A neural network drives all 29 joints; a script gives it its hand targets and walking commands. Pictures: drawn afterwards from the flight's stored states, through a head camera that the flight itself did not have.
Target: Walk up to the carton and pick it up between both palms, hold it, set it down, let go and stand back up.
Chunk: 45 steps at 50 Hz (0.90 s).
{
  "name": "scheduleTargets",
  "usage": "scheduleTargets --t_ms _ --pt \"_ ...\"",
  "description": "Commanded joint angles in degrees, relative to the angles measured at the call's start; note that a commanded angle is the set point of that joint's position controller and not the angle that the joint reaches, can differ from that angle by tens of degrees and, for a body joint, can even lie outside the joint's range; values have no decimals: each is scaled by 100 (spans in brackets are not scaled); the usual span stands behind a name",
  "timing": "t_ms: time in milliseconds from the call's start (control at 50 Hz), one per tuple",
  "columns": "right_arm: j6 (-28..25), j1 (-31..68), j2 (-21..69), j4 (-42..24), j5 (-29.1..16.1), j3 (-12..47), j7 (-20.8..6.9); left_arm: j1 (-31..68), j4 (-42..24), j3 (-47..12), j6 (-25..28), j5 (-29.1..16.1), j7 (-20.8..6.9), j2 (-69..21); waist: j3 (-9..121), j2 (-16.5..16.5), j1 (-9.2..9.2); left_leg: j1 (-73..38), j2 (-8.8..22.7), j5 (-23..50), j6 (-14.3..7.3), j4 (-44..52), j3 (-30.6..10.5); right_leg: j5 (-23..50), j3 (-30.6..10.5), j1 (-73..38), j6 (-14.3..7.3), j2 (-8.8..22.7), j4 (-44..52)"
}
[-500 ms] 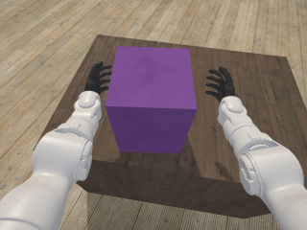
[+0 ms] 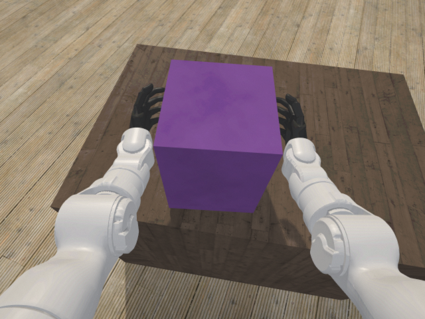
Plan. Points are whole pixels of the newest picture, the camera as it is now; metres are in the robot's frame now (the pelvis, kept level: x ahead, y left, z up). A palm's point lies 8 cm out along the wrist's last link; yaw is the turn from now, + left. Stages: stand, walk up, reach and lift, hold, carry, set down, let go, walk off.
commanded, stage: reach and lift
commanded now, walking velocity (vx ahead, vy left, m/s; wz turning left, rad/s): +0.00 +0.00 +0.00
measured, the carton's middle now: (216, 143) +0.47 +0.02 +0.01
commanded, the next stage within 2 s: none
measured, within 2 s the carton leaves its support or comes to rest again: neither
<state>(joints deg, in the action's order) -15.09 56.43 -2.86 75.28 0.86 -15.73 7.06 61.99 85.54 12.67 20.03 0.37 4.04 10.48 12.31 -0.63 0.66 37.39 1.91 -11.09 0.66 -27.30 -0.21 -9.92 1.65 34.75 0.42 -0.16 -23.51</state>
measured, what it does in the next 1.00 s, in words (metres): stands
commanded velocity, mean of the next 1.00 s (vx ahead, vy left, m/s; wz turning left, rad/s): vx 0.00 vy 0.00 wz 0.00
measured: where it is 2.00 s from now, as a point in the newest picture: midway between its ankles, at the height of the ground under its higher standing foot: outside the picture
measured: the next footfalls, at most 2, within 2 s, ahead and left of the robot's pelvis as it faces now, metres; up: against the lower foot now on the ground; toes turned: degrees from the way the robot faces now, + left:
none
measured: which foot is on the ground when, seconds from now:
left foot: down 0.00-1.00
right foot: down 0.00-1.00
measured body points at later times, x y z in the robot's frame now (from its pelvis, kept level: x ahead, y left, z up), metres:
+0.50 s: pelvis +0.01 +0.00 +0.02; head +0.07 +0.02 +0.46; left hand +0.44 +0.16 +0.07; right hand +0.42 -0.13 +0.07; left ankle +0.00 +0.12 -0.73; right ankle -0.01 -0.12 -0.73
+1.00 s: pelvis +0.02 +0.00 +0.02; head +0.09 +0.02 +0.46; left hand +0.45 +0.16 +0.07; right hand +0.44 -0.13 +0.07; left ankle +0.00 +0.12 -0.73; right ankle -0.01 -0.12 -0.73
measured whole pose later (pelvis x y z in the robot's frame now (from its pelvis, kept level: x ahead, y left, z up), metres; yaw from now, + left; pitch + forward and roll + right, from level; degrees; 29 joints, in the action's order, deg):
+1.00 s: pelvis +0.02 +0.00 +0.02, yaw +1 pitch +9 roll -1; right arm -15.7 42.1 9.4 52.6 30.8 -40.8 2.8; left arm 46.2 53.5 33.8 6.9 27.3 -1.2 -3.6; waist 1.4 -2.2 -1.5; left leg 17.2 2.4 -9.7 0.6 -17.9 3.3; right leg -9.0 4.0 14.7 0.1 0.5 -14.7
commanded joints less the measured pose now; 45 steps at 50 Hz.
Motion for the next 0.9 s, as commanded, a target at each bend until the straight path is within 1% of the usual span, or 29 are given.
scheduleTargets --t_ms 0,20,40,60,100,140,160,220,240,260,300,340,360,380,460,520,540,560,580,600,640,660,700,760,780,800,820,840,880 --pt "-236 2201 1547 -1116 1541 -790 -457 2136 -975 497 12 1256 -562 -1858 2645 403 112 -2283 -146 2772 404 -43 459 2000 241 -1783 -68 -39 233" --pt "-271 2250 2705 -1259 2246 -950 -719 2039 -925 576 -64 1780 -781 -2931 2359 404 93 -2423 -140 2675 388 96 482 2052 299 -1959 -90 -55 372" --pt "-270 1924 3060 -1348 2728 -1146 -925 1619 -810 770 -163 2118 -916 -3358 2092 406 107 -2517 -138 2573 388 271 533 2111 319 -2324 -105 -60 445" --pt "-254 1897 3328 -1672 3050 -1220 -1042 1503 -961 996 -222 2324 -972 -3443 2183 212 60 -2343 -153 2367 306 415 623 2321 329 -2841 -74 -63 424" --pt "-204 1753 3419 -1894 3332 -1320 -1144 1345 -1197 1280 -413 2569 -964 -3478 1964 229 -25 -2117 -201 2193 252 610 697 2523 300 -3402 -3 -49 353" --pt "-192 1640 3476 -1917 3401 -1317 -1196 1365 -1682 1332 -550 2640 -924 -3509 1948 186 -84 -2408 -153 2347 247 688 713 2207 420 -3249 58 -144 402" --pt "-206 1567 3478 -1875 3443 -1350 -1211 1333 -1801 1309 -616 2699 -897 -3569 1878 295 -95 -2576 -124 2594 302 623 728 2070 475 -3108 53 -167 464" --pt "-204 1491 3482 -1971 3539 -1483 -1239 1262 -2182 1338 -827 2863 -819 -3650 1813 326 -100 -3092 -78 2827 360 543 749 1594 550 -2796 32 -259 616" --pt "-203 1526 3396 -2024 3488 -1463 -1240 1175 -2247 1267 -918 2846 -812 -3736 1802 393 -134 -3253 -68 2904 370 521 758 1450 579 -2691 22 -260 664" --pt "-187 1510 3399 -2051 3451 -1411 -1242 1211 -2366 1229 -978 2803 -806 -3760 1657 273 -112 -3316 -53 2944 347 526 756 1330 578 -2622 46 -289 690" --pt "-127 1351 3401 -1911 3417 -1417 -1263 1123 -2533 1177 -1112 2802 -815 -3777 1585 309 -104 -3481 -44 3010 354 503 764 1166 589 -2533 34 -274 760" --pt "-115 1439 3499 -2107 3348 -1331 -1261 1127 -2692 1189 -1212 2792 -842 -3785 1585 297 -203 -3339 -81 2956 302 513 796 1401 558 -2747 80 -229 696" --pt "-119 1467 3516 -2158 3382 -1336 -1258 1183 -2740 1202 -1213 2776 -864 -3748 1651 205 -161 -3242 -119 2741 271 587 804 1425 551 -2885 106 -209 689" --pt "-141 1574 3543 -2332 3343 -1292 -1260 1143 -2768 1186 -1213 2748 -868 -3733 1703 165 -210 -3073 -145 2482 215 649 826 1478 515 -3061 147 -164 666" --pt "-67 1526 3762 -2395 3329 -1188 -1224 1244 -2858 1271 -1228 2735 -938 -3616 1595 109 -221 -2733 -224 1997 94 804 900 1755 461 -3433 268 -74 530" --pt "-48 1410 3803 -2366 3365 -1104 -1184 1127 -2797 1391 -1230 2746 -1036 -3511 1318 -183 -217 -2419 -272 1730 -48 921 957 2163 367 -3883 381 -11 417" --pt "-71 1397 3790 -2395 3360 -1061 -1177 1078 -2741 1386 -1218 2724 -1063 -3521 1466 -189 -238 -2341 -275 1687 -47 944 937 2244 388 -3978 388 -8 382" --pt "-114 1411 3887 -2392 3305 -979 -1180 1205 -2836 1323 -1160 2679 -1062 -3498 1648 -81 -262 -2313 -257 1702 -50 945 933 2297 383 -3992 391 24 364" --pt "-177 1491 3833 -2489 3315 -981 -1191 1213 -2849 1301 -1100 2667 -1037 -3512 1665 19 -305 -2363 -244 1840 4 886 927 2214 412 -3895 332 -2 357" --pt "-184 1522 3815 -2401 3381 -1012 -1192 1121 -2718 1332 -1125 2711 -1019 -3543 1557 -64 -261 -2511 -216 1864 -8 903 908 2090 436 -3792 326 -29 416" --pt "-194 1497 3761 -2411 3390 -1091 -1200 1063 -2716 1366 -1168 2798 -1008 -3612 1497 -1 -292 -2686 -196 1918 24 892 929 1776 488 -3562 283 -60 511" --pt "-203 1488 3783 -2437 3389 -1089 -1190 1075 -2782 1337 -1172 2775 -1003 -3582 1546 19 -305 -2697 -201 2019 9 862 926 1831 484 -3526 278 -56 492" --pt "-268 1451 3716 -2363 3379 -1103 -1168 1040 -2860 1242 -1171 2753 -972 -3680 1592 27 -245 -2932 -151 2488 109 731 905 2005 558 -3420 271 -131 431" --pt "-301 1487 3729 -2254 3373 -1170 -1160 1067 -2835 1225 -1195 2793 -966 -3658 1570 89 -256 -3017 -132 2633 109 660 877 1875 571 -3272 229 -113 507" --pt "-312 1488 3650 -2271 3342 -1132 -1161 1043 -2816 1146 -1198 2763 -961 -3686 1665 131 -211 -3060 -140 2656 124 618 878 1852 558 -3248 234 -129 506" --pt "-314 1308 3660 -2087 3294 -1168 -1207 891 -3072 1011 -1192 2820 -899 -3871 1577 356 -251 -3628 -29 3316 264 542 759 1921 675 -2851 129 -224 514" --pt "-357 1332 3606 -2064 3317 -1192 -1216 844 -3062 981 -1234 2832 -870 -3963 1693 343 -193 -3872 8 3767 291 434 744 1680 694 -2399 94 -269 631" --pt "-380 1259 3627 -1999 3342 -1204 -1210 780 -3081 953 -1252 2840 -856 -3978 1690 356 -196 -3908 7 3938 294 377 751 1667 663 -2404 31 -266 688" --pt "-402 1223 3617 -1976 3339 -1196 -1193 705 -3060 952 -1285 2867 -870 -3990 1593 316 -151 -3760 -25 3838 284 412 763 1785 632 -2616 16 -241 708"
